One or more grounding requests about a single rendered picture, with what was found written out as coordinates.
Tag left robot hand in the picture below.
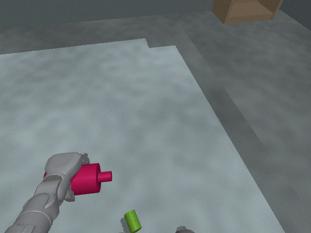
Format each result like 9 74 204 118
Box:
45 152 90 202

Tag bookshelf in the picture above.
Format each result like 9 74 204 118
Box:
211 0 283 25

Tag left robot arm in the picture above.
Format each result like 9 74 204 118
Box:
5 172 70 233

